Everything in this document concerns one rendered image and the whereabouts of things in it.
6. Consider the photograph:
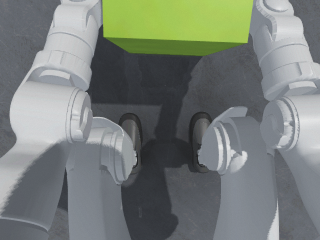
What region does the left robot forearm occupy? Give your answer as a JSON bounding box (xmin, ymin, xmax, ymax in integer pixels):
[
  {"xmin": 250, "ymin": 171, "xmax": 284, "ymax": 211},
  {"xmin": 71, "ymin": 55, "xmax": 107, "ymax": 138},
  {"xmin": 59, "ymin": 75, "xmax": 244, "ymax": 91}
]
[{"xmin": 9, "ymin": 0, "xmax": 103, "ymax": 132}]

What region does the robot right foot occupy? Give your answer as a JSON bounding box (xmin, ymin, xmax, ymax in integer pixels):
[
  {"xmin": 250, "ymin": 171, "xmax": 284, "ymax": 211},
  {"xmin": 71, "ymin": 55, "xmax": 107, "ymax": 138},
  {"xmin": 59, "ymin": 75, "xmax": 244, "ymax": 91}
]
[{"xmin": 189, "ymin": 111, "xmax": 212, "ymax": 173}]

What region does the robot right upper arm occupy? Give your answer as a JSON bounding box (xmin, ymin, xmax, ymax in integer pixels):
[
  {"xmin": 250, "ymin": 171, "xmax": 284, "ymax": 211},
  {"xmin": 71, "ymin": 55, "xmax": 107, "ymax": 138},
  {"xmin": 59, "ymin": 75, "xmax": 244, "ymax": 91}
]
[{"xmin": 260, "ymin": 94, "xmax": 320, "ymax": 235}]

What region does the robot left upper arm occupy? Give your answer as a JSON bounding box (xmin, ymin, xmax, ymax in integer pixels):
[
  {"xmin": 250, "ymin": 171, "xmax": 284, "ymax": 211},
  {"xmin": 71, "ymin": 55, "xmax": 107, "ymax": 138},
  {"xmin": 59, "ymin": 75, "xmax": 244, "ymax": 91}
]
[{"xmin": 0, "ymin": 81, "xmax": 93, "ymax": 240}]

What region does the carton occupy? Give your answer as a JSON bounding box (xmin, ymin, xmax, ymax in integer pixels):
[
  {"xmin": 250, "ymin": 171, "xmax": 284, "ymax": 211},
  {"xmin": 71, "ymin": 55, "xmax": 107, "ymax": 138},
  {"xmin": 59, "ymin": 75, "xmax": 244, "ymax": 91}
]
[{"xmin": 102, "ymin": 0, "xmax": 254, "ymax": 56}]

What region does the right robot shin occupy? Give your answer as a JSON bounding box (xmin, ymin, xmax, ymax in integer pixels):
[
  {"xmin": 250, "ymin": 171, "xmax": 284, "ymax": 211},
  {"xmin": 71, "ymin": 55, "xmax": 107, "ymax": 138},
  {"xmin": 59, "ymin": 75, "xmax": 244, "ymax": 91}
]
[{"xmin": 197, "ymin": 106, "xmax": 275, "ymax": 171}]

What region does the right robot forearm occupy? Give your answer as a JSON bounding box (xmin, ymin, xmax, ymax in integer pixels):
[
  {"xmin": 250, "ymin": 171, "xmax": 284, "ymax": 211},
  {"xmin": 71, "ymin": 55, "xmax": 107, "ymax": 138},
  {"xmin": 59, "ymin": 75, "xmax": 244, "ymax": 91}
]
[{"xmin": 249, "ymin": 0, "xmax": 320, "ymax": 101}]

